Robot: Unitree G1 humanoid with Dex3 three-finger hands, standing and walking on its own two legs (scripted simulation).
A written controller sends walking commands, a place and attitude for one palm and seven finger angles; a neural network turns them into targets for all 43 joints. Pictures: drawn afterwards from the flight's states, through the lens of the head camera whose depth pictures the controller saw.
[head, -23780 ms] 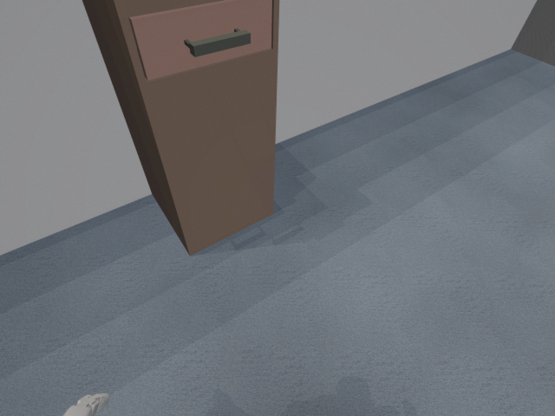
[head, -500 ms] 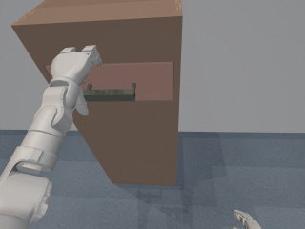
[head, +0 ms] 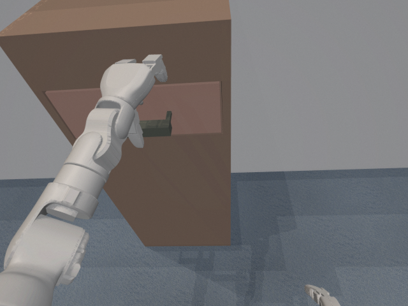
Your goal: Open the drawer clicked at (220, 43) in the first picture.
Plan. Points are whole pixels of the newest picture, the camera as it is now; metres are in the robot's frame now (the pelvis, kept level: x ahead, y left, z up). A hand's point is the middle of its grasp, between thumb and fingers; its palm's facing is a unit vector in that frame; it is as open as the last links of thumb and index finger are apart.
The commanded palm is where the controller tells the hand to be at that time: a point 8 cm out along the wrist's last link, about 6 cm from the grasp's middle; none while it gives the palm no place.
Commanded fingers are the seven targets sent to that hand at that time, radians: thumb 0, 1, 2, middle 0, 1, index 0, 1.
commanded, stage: move the hooked fingers above the handle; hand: left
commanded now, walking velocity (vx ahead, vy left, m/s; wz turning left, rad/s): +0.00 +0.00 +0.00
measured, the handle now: (136, 122) +0.48 +0.18 +0.10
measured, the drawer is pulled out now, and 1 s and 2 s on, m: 0.00 0.00 0.00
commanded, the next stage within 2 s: lift the fingers back up to retry in 0.28 s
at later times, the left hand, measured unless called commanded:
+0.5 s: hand (134, 122) +0.42 +0.16 +0.16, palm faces +0.05 -0.07 -1.00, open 13.9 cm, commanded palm +0.41 +0.20 +0.22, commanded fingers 0.00 -0.50 0.30 -0.30 -1.20 -0.30 -1.20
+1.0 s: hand (110, 128) +0.42 +0.21 +0.15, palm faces -0.03 -0.02 -1.00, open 13.8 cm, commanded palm +0.41 +0.21 +0.22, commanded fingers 0.00 -0.50 0.30 -0.30 -1.20 -0.30 -1.20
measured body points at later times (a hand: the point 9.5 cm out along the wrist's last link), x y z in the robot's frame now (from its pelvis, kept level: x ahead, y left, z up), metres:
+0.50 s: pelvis +0.00 -0.01 +0.00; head +0.02 -0.04 +0.45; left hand +0.41 +0.16 +0.21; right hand +0.16 -0.26 -0.13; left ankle -0.03 +0.10 -0.74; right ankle +0.01 -0.09 -0.74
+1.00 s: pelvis +0.00 +0.00 +0.00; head +0.03 -0.02 +0.45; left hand +0.41 +0.21 +0.20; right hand +0.14 -0.25 -0.13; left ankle -0.03 +0.10 -0.74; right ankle +0.01 -0.09 -0.74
